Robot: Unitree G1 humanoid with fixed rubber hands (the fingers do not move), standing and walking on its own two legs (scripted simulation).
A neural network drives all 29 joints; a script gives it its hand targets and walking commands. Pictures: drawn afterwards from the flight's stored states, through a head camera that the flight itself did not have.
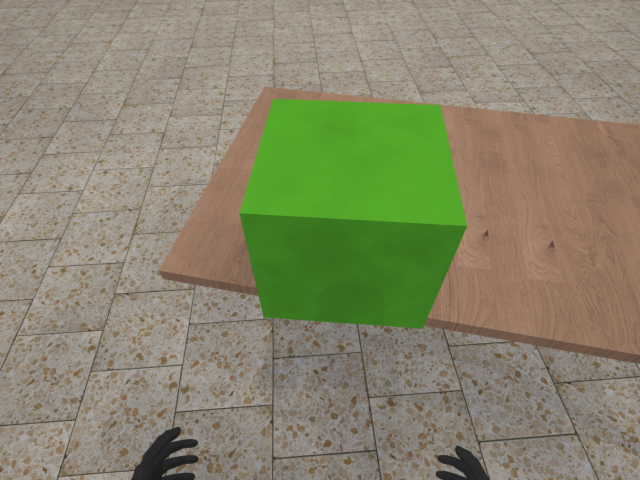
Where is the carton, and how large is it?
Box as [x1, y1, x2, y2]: [239, 99, 466, 328]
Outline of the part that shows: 273,99 239,213 263,316 422,328 466,227 440,105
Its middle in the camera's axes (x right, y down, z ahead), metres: +0.05 -0.05 +0.64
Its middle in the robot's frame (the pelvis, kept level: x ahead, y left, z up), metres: +0.53 -0.03 +0.01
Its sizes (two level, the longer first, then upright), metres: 0.271 0.262 0.257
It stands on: a table, 0.65 m high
